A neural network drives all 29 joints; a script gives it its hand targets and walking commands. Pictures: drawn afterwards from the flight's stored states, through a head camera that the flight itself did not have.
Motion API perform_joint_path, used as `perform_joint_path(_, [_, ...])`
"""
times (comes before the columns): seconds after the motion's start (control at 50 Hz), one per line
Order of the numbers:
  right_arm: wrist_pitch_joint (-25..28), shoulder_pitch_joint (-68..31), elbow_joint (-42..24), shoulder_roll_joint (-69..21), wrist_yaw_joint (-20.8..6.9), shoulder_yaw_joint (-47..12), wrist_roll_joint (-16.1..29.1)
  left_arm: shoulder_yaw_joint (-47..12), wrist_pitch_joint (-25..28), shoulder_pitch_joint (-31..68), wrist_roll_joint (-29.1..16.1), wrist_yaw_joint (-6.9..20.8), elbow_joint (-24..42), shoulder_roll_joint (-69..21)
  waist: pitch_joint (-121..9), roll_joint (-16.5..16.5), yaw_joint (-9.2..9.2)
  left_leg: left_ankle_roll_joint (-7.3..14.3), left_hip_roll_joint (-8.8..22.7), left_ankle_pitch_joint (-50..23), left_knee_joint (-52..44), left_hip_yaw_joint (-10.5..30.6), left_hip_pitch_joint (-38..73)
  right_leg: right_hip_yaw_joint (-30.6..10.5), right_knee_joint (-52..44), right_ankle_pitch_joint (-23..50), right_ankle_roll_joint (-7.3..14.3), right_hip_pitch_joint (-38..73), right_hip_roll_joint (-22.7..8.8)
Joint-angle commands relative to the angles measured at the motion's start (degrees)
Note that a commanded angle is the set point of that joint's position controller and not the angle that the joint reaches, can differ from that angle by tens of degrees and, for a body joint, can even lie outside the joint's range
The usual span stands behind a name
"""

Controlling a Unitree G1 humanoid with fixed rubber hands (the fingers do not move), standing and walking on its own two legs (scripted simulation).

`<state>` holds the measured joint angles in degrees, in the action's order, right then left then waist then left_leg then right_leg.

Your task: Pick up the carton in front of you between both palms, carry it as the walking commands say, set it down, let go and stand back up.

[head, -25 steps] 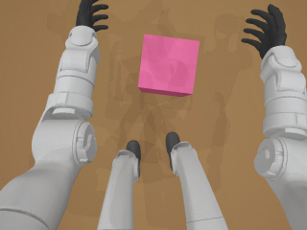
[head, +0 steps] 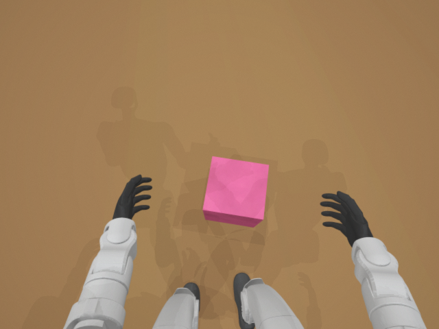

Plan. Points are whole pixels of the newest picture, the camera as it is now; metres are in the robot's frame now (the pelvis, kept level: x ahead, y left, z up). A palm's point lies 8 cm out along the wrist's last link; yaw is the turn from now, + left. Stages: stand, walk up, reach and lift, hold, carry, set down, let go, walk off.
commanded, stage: let go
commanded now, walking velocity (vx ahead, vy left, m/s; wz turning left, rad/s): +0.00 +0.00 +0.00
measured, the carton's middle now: (234, 194) +0.45 -0.07 -0.62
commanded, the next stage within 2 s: stand in 0.80 s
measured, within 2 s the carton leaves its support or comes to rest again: neither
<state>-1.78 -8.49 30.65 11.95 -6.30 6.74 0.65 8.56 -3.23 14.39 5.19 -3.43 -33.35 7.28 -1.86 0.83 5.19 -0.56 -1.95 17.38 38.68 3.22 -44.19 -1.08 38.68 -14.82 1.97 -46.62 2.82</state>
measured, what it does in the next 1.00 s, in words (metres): stands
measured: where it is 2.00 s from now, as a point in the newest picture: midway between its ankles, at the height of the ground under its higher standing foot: (217, 317)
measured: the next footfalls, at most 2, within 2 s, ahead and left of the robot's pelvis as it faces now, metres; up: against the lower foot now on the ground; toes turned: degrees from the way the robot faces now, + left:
none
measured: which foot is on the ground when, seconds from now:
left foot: down 0.00-1.00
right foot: down 0.00-1.00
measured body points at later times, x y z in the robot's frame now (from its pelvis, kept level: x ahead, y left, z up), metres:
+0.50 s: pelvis +0.02 +0.04 +0.03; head +0.04 +0.04 +0.48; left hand +0.20 +0.27 -0.05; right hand +0.20 -0.19 -0.05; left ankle -0.01 +0.13 -0.71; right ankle +0.02 -0.09 -0.71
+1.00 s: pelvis +0.03 +0.02 +0.02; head +0.03 +0.01 +0.47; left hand +0.18 +0.30 -0.06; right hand +0.19 -0.27 -0.06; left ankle -0.01 +0.13 -0.71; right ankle +0.02 -0.09 -0.71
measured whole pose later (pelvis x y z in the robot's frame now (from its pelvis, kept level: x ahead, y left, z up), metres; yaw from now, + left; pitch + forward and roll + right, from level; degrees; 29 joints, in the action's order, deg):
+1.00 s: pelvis +0.03 +0.02 +0.02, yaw -1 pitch +0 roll +0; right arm -2.5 11.4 34.3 18.6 -0.1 2.9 -2.4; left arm 2.7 -1.3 -12.0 2.8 -0.5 -38.3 17.9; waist 0.1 -1.8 0.3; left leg 1.0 -1.8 19.4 30.2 2.8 -10.7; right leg -2.0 29.7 -16.7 1.1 -12.9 2.6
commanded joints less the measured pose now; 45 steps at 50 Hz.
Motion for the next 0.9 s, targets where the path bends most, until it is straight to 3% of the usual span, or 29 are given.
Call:
perform_joint_path(0.0, [2.0, 5.3, -7.6, 5.0, 0.9, -0.2, 0.6, -0.4, 2.5, -3.6, -0.9, 0.8, 6.2, 5.0, -27.0, 1.9, -0.72, 0.4, -1.5, -10.4, -5.7, -2.2, 7.7, -3.9, -3.0, 30.7, -3.2, 37.8, -3.1])
perform_joint_path(0.1, [2.6, 14.3, -10.2, 4.6, 1.5, -2.5, 1.3, -2.1, 3.7, -12.2, -2.0, 2.1, 8.3, 5.9, -18.2, 0.1, -1.55, 0.5, -0.5, -13.1, -10.3, -1.4, 19.9, -2.3, -7.8, 25.6, -3.4, 37.4, -2.2])
perform_joint_path(0.24, [0.9, 18.4, -11.3, 5.6, 1.5, -3.2, 0.8, -3.5, 2.3, -21.2, -3.0, 4.0, 11.2, 7.2, -6.1, -4.2, -4.07, -0.5, 0.7, -14.6, -16.2, -0.6, 31.9, 0.0, -14.2, 15.0, -2.6, 38.1, -0.7])
perform_joint_path(0.32, [-0.9, 19.0, -11.0, 6.3, 1.6, -2.7, 0.0, -4.5, 0.6, -23.6, -4.0, 5.3, 12.6, 7.8, -0.8, -3.9, -4.75, -0.6, 1.6, -14.0, -18.1, -0.2, 33.8, 0.5, -15.4, 11.5, -2.1, 39.9, -0.2])
perform_joint_path(0.54, [-5.2, 19.0, -11.0, 6.6, 1.7, -1.8, -2.0, -5.5, -3.3, -24.0, -5.6, 6.8, 15.1, 9.0, 5.5, -2.0, -3.93, -0.3, 2.7, -13.3, -19.2, 0.2, 35.4, 1.5, -14.7, 8.3, -1.9, 43.2, 0.2])
perform_joint_path(0.6, [-5.5, 18.9, -11.5, 6.5, 1.7, -1.9, -2.1, -5.1, -3.7, -24.6, -5.1, 6.7, 14.9, 9.2, 5.4, -2.5, -4.42, -0.3, 2.6, -15.0, -18.7, 0.1, 35.8, 1.3, -14.6, 9.1, -2.0, 44.0, 0.2])
perform_joint_path(0.62, [-8.4, 15.7, -14.5, 9.3, 3.1, -1.0, -3.1, -4.8, -2.0, -27.7, -5.6, 5.5, 11.3, 9.5, 1.5, -0.8, -5.23, -0.9, 3.0, -21.1, -16.3, 0.0, 39.9, 1.6, -13.2, 7.6, -2.5, 41.9, 1.6])
perform_joint_path(0.66, [-9.4, 17.9, -14.1, 8.0, 4.0, -2.2, -2.9, -5.3, -1.7, -26.6, -5.7, 4.7, 12.3, 9.4, 2.2, -2.4, -5.08, -1.4, 2.7, -23.0, -15.0, 0.0, 39.9, 1.2, -13.3, 7.5, -2.1, 40.1, 1.4])
perform_joint_path(0.78, [-10.6, 18.2, -14.3, 6.6, 5.1, -3.2, -1.9, -5.6, -2.0, -25.0, -5.9, 4.7, 12.7, 10.4, 3.4, -3.2, -4.89, -0.7, 1.9, -19.4, -15.1, -0.8, 38.6, 0.4, -13.7, 8.9, -1.9, 39.2, 0.8])
perform_joint_path(0.8, [-6.0, 15.1, -7.5, 13.5, 6.8, -1.4, -2.1, -3.2, -0.6, -25.5, -1.8, 2.9, 4.4, 16.8, 4.3, -7.2, -6.13, -0.6, 3.3, -6.9, -13.9, 0.9, 29.9, -3.1, -13.4, 6.9, -3.4, 34.9, -4.0])
perform_joint_path(0.84, [-2.4, 16.4, -5.3, 11.7, 6.9, -1.9, -2.9, -3.4, 1.0, -25.5, -2.0, 2.2, 2.8, 18.3, 3.6, -2.9, -5.42, 0.3, 3.6, 2.1, -14.5, 2.6, 29.6, -4.8, -14.6, 1.2, -2.3, 33.0, -5.1])
perform_joint_path(0.88, [-0.5, 16.6, -3.4, 12.1, 6.6, -2.1, -3.0, -3.7, 2.1, -24.5, -2.0, 2.3, 1.5, 17.6, 3.2, -1.5, -5.22, 1.0, 4.0, 3.9, -14.5, 3.5, 30.2, -5.8, -15.6, -3.1, -1.6, 31.2, -5.3])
